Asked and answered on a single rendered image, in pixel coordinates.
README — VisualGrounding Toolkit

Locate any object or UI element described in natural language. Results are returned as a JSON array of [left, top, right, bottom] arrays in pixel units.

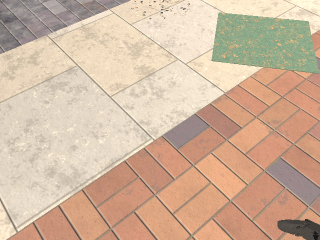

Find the robot right hand
[[277, 219, 320, 240]]

